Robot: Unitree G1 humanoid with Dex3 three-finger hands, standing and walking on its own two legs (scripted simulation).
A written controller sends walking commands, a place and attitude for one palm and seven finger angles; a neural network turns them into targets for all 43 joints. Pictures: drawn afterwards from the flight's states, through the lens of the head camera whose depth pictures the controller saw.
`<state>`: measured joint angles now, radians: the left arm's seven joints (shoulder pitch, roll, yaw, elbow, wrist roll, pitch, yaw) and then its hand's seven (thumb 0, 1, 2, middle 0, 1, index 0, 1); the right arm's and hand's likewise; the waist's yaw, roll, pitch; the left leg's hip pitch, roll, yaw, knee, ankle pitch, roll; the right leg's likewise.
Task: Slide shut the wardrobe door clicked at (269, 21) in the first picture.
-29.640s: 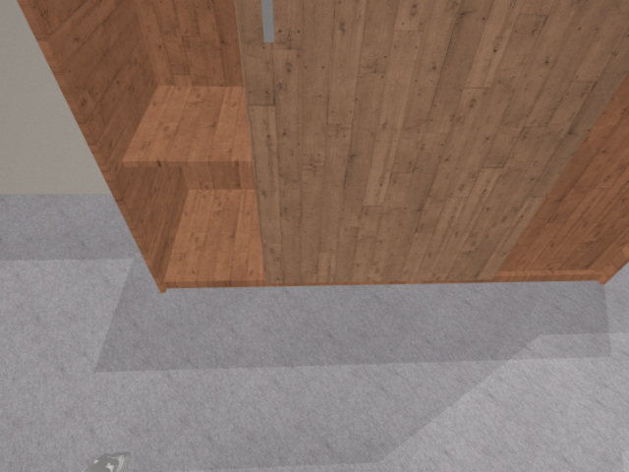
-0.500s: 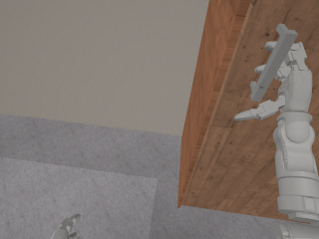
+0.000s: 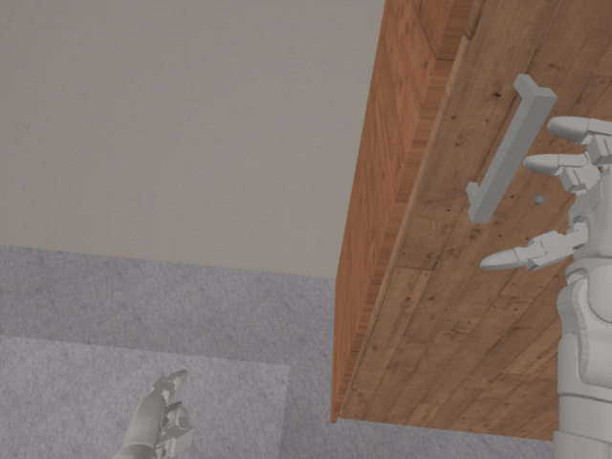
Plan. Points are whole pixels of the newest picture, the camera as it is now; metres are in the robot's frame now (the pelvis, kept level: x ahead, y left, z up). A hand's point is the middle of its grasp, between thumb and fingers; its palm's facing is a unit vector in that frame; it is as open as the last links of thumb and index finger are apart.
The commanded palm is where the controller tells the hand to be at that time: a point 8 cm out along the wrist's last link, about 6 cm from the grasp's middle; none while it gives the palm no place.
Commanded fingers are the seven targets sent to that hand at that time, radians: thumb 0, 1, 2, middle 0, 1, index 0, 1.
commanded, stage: slip the hand off the handle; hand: right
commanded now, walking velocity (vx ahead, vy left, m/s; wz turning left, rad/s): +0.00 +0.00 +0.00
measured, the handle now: (500, 153) +0.38 -0.19 +0.26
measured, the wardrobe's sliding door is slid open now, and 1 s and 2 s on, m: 0.00 0.00 0.00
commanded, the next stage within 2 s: draw the hand back to the body in 0.88 s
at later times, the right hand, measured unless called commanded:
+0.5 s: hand (595, 240) +0.27 -0.26 +0.23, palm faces +0.28 +0.94 -0.17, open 14.7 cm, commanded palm +0.23 -0.29 +0.24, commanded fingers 0.00 0.55 -0.20 0.25 1.15 0.25 1.15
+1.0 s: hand out of the picture +0.20 -0.25 +0.24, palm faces +0.30 +0.93 -0.20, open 14.7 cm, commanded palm +0.17 -0.29 +0.24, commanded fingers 0.00 0.55 -0.20 0.25 1.15 0.25 1.15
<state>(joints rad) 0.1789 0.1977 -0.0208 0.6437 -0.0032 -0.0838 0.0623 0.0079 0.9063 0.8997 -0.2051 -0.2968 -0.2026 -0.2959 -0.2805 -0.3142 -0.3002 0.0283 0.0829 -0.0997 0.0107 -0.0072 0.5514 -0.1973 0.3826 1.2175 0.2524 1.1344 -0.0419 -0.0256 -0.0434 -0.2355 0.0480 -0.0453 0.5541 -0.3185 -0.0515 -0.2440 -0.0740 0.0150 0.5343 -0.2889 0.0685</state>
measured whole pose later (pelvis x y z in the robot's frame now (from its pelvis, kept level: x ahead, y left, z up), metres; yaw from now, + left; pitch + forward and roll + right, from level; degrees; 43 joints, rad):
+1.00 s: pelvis -0.02 +0.00 +0.00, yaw -2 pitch -4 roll +1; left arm 0.19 0.22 -0.06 0.64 0.00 -0.19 0.10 0.01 0.90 0.90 -0.21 -0.30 -0.20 -0.30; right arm 0.04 -0.34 -0.38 -0.30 0.23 -0.07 0.17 -0.01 0.55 -0.20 0.26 1.16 0.25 1.16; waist -0.09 -0.04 -0.03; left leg -0.19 0.05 0.00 0.58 -0.32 -0.05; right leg -0.24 -0.07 0.06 0.59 -0.29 0.07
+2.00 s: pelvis +0.00 -0.01 +0.00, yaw +0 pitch -5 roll +0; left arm 0.23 0.20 -0.02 0.70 0.03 -0.21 0.11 0.01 0.90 0.90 -0.21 -0.30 -0.20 -0.30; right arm 0.38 -0.33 -0.35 -0.39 0.06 -0.11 -0.10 0.00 -0.22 -0.57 0.23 0.70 0.23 0.70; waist -0.07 -0.04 0.02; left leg -0.10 0.07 -0.04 0.47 -0.29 -0.07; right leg -0.12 -0.06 0.02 0.49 -0.27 0.05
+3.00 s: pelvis -0.03 -0.02 +0.01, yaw +0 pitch +0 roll +0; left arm 0.16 0.22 0.02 0.56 0.02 -0.04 0.09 0.01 0.91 0.90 -0.20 -0.30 -0.20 -0.30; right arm 0.51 -0.40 -0.41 -0.45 0.05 -0.19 -0.09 0.02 -0.89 -0.90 0.21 0.31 0.21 0.31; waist -0.02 -0.03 0.06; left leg -0.23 0.07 -0.06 0.43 -0.20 -0.09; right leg -0.26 -0.05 0.00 0.47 -0.20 0.04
